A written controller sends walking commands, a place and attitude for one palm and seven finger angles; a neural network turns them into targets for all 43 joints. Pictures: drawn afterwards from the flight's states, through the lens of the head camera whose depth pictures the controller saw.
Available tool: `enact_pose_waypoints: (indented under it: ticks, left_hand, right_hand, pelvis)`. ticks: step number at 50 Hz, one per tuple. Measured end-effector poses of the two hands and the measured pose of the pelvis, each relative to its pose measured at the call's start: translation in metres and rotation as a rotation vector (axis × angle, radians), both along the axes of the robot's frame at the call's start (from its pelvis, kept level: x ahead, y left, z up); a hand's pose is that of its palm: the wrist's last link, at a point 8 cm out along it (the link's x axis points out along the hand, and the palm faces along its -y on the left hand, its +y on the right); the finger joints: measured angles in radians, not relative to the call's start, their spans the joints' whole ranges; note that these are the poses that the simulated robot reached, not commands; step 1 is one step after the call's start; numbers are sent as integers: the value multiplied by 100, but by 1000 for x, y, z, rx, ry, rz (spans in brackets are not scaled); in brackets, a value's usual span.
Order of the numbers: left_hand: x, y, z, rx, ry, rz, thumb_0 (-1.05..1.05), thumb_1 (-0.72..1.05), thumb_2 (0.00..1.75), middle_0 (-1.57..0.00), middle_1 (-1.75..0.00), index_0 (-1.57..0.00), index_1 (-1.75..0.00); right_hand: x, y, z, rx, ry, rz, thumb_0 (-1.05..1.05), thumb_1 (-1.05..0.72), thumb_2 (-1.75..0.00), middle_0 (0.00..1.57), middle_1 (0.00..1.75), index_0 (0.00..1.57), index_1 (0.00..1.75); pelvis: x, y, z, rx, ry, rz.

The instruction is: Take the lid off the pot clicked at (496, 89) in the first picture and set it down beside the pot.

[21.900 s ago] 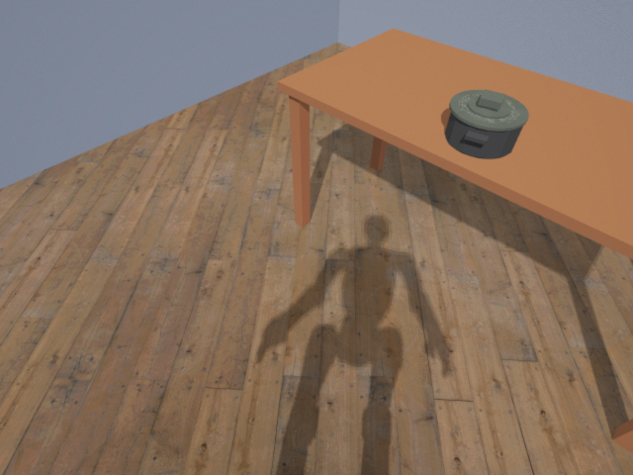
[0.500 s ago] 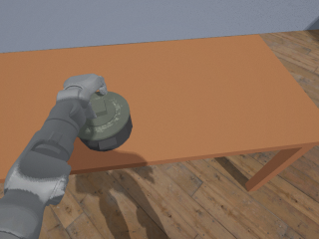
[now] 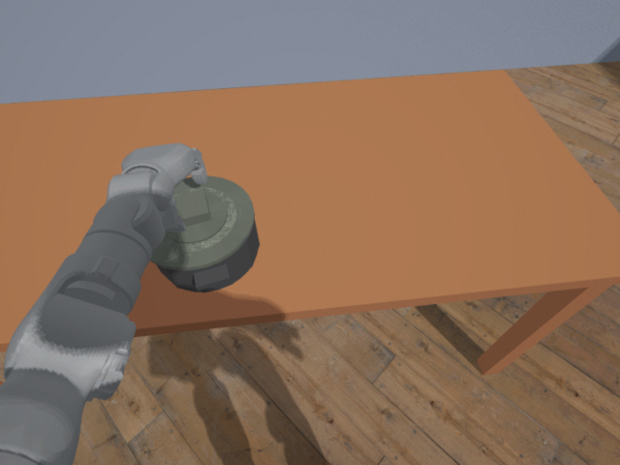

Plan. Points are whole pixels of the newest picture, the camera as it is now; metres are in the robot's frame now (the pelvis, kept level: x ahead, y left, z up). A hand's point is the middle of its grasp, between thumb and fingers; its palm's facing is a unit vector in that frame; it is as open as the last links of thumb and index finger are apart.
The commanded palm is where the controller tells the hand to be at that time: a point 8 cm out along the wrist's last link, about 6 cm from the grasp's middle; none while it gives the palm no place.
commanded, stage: move the open hand above the knob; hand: left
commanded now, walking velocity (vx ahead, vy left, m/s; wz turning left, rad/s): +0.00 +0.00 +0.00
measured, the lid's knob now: (191, 208) +0.50 +0.18 +0.02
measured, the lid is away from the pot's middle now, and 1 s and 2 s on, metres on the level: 0.00 0.00 0.00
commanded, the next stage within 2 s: lower the open fingers around the knob in 0.38 s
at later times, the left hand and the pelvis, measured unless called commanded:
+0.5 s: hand (178, 198) +0.46 +0.17 +0.08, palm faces -0.37 -0.08 -0.93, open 10.6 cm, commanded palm +0.47 +0.17 +0.13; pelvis +0.00 +0.00 +0.00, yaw +0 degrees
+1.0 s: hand (185, 213) +0.46 +0.17 +0.05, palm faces -0.39 -0.08 -0.92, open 10.7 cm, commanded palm +0.46 +0.18 +0.10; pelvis +0.00 +0.00 +0.00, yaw +0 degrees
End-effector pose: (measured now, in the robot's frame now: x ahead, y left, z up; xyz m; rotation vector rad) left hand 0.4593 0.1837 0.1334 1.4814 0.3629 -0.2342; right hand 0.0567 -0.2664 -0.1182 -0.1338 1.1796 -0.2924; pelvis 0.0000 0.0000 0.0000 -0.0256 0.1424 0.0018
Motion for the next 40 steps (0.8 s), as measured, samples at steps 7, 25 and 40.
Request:
enact_pose_waypoints:
  ticks: [7, 25, 40]
  left_hand:
    - [0, -6, 3, -14, -13, -25, 0, -11, 95, -51, -67, -50, -67]
    - [4, -8, 1, 0, -2, 4, 0, -11, 95, -51, -67, -50, -67]
    - [-2, -11, -14, -7, 5, -20, 0, -11, 95, -49, -67, -50, -67]
  right_hand:
    - [-3, 2, 0, -3, 0, -1, 1, -91, -90, 20, 30, 20, 30]
    - [-3, 1, 0, 2, -5, -10, 1, -91, -90, 20, 30, 20, 30]
    - [3, -1, -1, 0, -1, 1, 1, -91, -90, 20, 30, 20, 30]
  pelvis:
    - [-1, 0, 0, 1, -1, 1]
    - [1, 0, 0, 2, 4, -5]
    - [1, -2, -1, 2, 6, -3]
